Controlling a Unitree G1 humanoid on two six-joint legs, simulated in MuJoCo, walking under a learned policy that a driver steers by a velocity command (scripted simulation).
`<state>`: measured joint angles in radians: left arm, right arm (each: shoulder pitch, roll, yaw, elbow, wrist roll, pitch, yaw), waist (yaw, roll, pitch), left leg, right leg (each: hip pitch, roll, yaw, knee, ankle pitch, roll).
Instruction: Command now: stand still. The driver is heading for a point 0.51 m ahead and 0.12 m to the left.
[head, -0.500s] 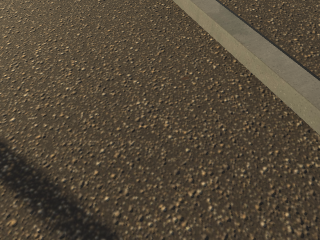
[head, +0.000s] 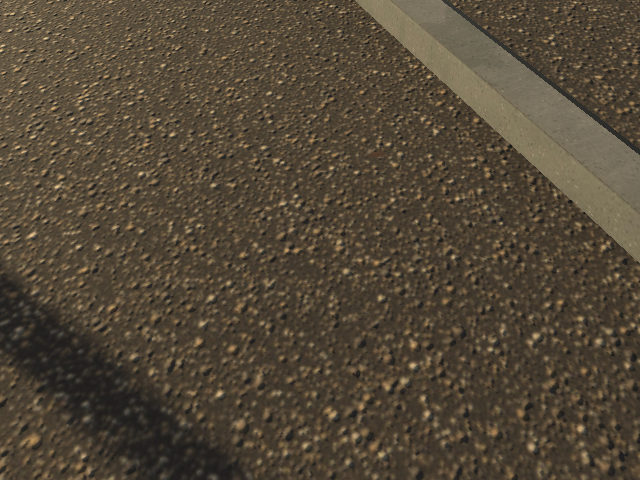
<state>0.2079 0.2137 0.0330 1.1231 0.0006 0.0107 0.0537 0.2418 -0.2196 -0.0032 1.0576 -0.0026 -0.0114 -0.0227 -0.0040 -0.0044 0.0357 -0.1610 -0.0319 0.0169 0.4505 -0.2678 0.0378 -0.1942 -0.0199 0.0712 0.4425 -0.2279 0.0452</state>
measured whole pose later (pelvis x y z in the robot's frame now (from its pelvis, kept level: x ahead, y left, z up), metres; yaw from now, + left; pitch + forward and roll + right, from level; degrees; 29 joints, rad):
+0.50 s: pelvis +0.00 +0.00 +0.00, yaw +0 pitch -1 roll +0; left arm 0.24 0.20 0.02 1.15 0.00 0.01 0.06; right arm 0.29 -0.20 0.00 1.06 0.00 -0.01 -0.03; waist 0.00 -0.01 0.03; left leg -0.17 -0.04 0.02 0.45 -0.27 0.04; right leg -0.20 -0.03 0.07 0.44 -0.23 0.05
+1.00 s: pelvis +0.07 -0.06 -0.01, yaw +0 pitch +1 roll +0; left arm 0.26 0.23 0.06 1.08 -0.02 -0.10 0.01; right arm 0.40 -0.26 -0.05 1.03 0.03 -0.04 -0.02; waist 0.00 0.05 -0.02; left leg -0.22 0.02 -0.03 0.74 -0.45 0.04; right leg -0.29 0.00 -0.06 0.57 -0.29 -0.04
